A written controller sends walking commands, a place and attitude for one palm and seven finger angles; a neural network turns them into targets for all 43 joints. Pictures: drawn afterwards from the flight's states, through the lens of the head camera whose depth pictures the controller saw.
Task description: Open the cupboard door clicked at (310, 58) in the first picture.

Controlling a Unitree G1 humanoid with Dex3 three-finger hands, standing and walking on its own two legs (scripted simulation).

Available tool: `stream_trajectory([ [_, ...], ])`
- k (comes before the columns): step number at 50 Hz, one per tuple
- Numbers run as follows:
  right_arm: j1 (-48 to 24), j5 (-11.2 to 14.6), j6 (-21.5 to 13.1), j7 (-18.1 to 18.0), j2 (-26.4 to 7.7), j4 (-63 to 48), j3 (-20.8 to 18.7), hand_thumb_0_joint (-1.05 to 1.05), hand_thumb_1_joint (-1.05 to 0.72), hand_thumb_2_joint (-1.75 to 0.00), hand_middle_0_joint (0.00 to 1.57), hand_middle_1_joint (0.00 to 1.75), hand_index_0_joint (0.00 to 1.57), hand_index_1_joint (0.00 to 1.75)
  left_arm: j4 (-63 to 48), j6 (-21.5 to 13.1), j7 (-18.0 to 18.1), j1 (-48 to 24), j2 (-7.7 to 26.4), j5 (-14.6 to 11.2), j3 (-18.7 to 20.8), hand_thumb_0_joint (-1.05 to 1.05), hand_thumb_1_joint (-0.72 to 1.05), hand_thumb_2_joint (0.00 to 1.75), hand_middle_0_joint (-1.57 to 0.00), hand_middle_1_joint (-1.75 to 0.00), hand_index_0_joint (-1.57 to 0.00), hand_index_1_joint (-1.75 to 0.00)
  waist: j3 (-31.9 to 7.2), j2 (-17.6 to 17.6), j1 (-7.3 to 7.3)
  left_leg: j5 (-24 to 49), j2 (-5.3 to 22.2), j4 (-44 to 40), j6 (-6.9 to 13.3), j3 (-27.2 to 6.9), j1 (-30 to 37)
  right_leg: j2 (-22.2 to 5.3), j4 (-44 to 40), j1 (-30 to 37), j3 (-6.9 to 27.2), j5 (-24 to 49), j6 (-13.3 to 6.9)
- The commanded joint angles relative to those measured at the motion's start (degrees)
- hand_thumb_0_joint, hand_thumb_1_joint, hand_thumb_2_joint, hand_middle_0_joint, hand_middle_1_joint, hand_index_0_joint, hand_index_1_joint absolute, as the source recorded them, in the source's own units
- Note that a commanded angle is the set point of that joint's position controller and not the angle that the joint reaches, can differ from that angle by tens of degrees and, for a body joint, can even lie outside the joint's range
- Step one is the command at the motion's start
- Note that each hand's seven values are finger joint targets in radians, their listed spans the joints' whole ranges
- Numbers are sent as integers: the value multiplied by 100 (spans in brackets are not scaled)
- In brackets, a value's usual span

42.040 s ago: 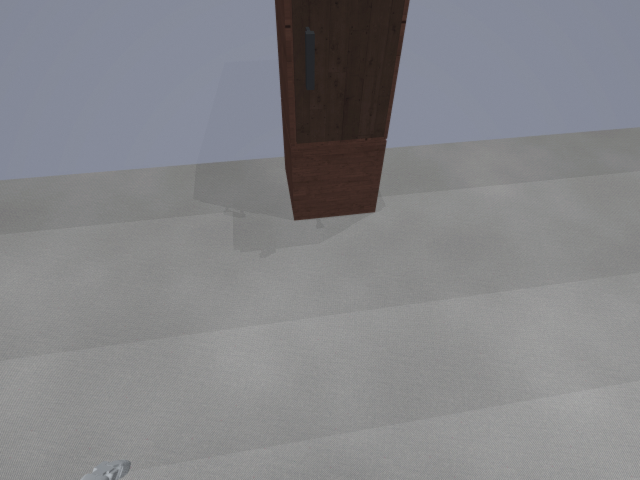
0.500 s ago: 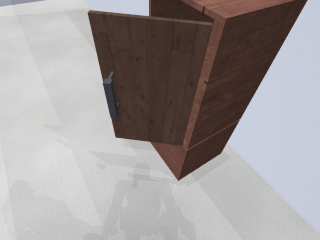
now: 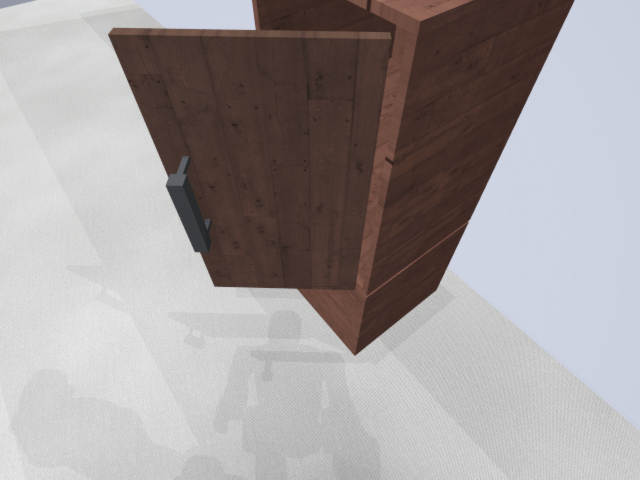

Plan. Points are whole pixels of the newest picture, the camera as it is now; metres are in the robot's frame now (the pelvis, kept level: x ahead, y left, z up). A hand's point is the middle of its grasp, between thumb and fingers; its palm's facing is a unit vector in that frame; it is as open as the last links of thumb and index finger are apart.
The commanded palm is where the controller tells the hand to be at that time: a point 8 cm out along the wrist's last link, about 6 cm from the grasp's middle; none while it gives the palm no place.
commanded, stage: come to a stop and stand still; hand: left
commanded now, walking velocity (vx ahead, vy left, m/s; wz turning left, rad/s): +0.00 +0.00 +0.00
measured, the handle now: (194, 206) +0.52 +0.24 -0.02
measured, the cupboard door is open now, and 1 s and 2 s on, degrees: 50 50 50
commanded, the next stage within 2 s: look again from close up in 0.74 s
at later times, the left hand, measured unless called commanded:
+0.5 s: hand out of the picture -0.02 +0.13 -0.16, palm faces +0.07 -0.98 -0.20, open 7.3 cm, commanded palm none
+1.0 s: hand out of the picture -0.05 +0.13 -0.17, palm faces +0.05 -0.98 -0.18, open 7.3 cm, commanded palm none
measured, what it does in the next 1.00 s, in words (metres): stands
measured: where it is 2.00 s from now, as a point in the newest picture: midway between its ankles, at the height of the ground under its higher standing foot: outside the picture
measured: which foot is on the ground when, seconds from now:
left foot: down 0.00-1.00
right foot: down 0.00-1.00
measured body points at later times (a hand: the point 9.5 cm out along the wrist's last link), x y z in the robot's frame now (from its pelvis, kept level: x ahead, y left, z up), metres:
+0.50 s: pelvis -0.02 -0.05 +0.01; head -0.02 -0.05 +0.46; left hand -0.02 +0.18 -0.15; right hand -0.02 -0.26 -0.15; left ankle -0.05 +0.09 -0.73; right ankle +0.01 -0.10 -0.73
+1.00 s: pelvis -0.04 -0.03 +0.00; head -0.04 -0.03 +0.45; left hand -0.05 +0.18 -0.16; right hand -0.07 -0.24 -0.16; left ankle -0.05 +0.09 -0.73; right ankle +0.01 -0.10 -0.73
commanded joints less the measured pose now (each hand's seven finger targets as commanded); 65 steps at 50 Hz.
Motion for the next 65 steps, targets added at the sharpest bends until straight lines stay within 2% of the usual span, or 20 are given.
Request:
stream_trajectory([
  [1,624,41,-16,13,-397,-159,-109,0,-90,-90,20,30,20,30,-45,-127,52,783,807,-15,98,0,90,90,-20,-30,-20,-30,-984,-980,22,586,408,13,-182,-465,-382,-1360,-447,993,1142,3762,-701],
  [2,635,33,-7,19,-402,-97,-93,0,-90,-90,20,30,20,30,-60,-123,55,650,733,-25,75,0,90,90,-20,-30,-20,-30,-975,-1000,-6,593,428,-108,-186,-467,-203,-1247,-568,786,1067,3189,-678],
  [4,579,-3,-35,29,-424,-17,-57,0,-90,-90,20,30,20,30,-105,-109,44,449,606,-35,23,0,90,90,-20,-30,-20,-30,-757,-496,-21,1235,577,-488,-146,-596,25,-881,-615,473,806,2297,-439],
  [6,434,-25,-98,23,-520,27,-44,0,-90,-90,20,30,20,30,-55,-123,27,500,527,-53,1,0,90,90,-20,-30,-20,-30,-668,122,74,1998,785,-690,-77,-724,90,-609,-559,529,613,2082,-254],
  [8,332,-27,-121,12,-551,41,-35,0,-90,-90,20,30,20,30,31,-138,23,578,496,-42,-8,0,90,90,-20,-30,-20,-30,-558,299,124,2159,844,-773,-54,-734,91,-537,-634,597,585,1942,-211],
  [13,298,-19,-84,28,-556,101,7,0,-90,-90,20,30,20,30,187,-166,4,670,546,-32,-39,0,90,90,-20,-30,-20,-30,-254,131,114,1210,773,-954,-116,-671,-30,-567,-1072,599,682,1579,-226],
  [17,350,-24,-39,51,-604,136,43,0,-90,-90,20,30,20,30,262,-172,-16,723,579,-43,-66,0,90,90,-20,-30,-20,-30,-24,-40,89,644,685,-1059,-130,-644,-98,-582,-1484,433,799,655,-222],
  [23,477,-31,15,79,-579,204,65,0,-90,-90,20,30,20,30,356,-170,-21,908,556,-34,-78,0,90,90,-20,-30,-20,-30,149,-198,89,374,605,-1050,-118,-576,-61,-523,-1936,192,890,-459,-169],
  [29,682,-29,25,88,-538,258,87,0,-90,-90,20,30,20,30,419,-186,-12,1120,529,-42,-59,0,90,90,-20,-30,-20,-30,59,-180,74,366,535,-937,-117,-538,-132,-535,-2072,222,926,-710,-112],
  [41,1048,-34,-35,48,-296,361,127,0,-90,-90,20,30,20,30,574,-199,-4,1396,309,-59,-71,0,90,90,-20,-30,-20,-30,80,84,129,435,587,-1014,-128,-581,-433,-504,-1836,399,795,-352,-194],
  [42,329,-18,-98,94,-761,64,-17,0,-90,-90,20,30,20,30,700,-308,228,1644,512,31,-47,0,90,90,-20,-30,-20,-30,426,396,243,-71,526,111,-412,-37,-933,-806,-1689,440,1097,2772,607],
  [43,588,79,-63,57,-501,-198,43,0,-90,-90,20,30,20,30,733,-332,219,1699,786,-35,-37,0,90,90,-20,-30,-20,-30,132,89,-19,-6,459,317,-370,-221,-850,-1167,-1478,805,1009,4160,513],
  [44,1200,34,-41,-3,-320,-218,20,0,-90,-90,20,30,20,30,517,-293,197,1589,703,-32,29,0,90,90,-20,-30,-20,-30,-710,59,-138,-461,288,388,-293,-306,-654,-1207,-1285,1314,1075,3844,381],
  [45,1334,39,-67,-9,-340,-207,-7,0,-90,-90,20,30,20,30,407,-243,184,1370,666,-34,44,0,90,90,-20,-30,-20,-30,-1151,97,-207,-70,282,129,-235,-364,-440,-1073,-1116,1402,863,3137,-17],
  [46,1194,20,-50,12,-338,-182,17,0,-90,-90,20,30,20,30,413,-220,150,1279,546,-55,6,0,90,90,-20,-30,-20,-30,-1142,23,-123,228,364,47,-209,-452,-168,-1034,-1332,938,842,1143,-360],
  [47,1128,-17,-45,46,-360,-177,31,0,-90,-90,20,30,20,30,398,-248,98,1184,440,-36,3,0,90,90,-20,-30,-20,-30,-881,-177,-142,372,375,-77,-176,-608,-95,-886,-1482,410,893,-148,-461],
  [49,1087,-79,-48,86,-402,-246,25,0,-90,-90,20,30,20,30,329,-193,61,1007,307,-9,-3,0,90,90,-20,-30,-20,-30,-23,-73,-106,316,493,-393,-104,-766,-475,-642,-1441,-266,738,-931,-374],
  [52,993,-98,-41,101,-525,-323,25,0,-90,-90,20,30,20,30,306,-150,24,1132,256,-6,-11,0,90,90,-20,-30,-20,-30,497,6,10,-288,574,-886,12,-1071,-1231,-426,-1201,-255,702,-1062,-264],
  [54,934,-103,-66,98,-559,-364,29,0,-90,-90,20,30,20,30,289,-130,7,1245,261,1,-18,0,90,90,-20,-30,-20,-30,476,243,81,-599,629,-1164,49,-1206,-1483,-345,-995,9,570,-735,-221],
  [65,706,-54,-179,93,-715,-378,34,0,-90,-90,20,30,20,30,188,-172,-17,1299,188,-1,-73,0,90,90,-20,-30,-20,-30,120,90,131,-314,721,-1487,102,-1372,-1339,-373,-732,536,396,424,-138],
])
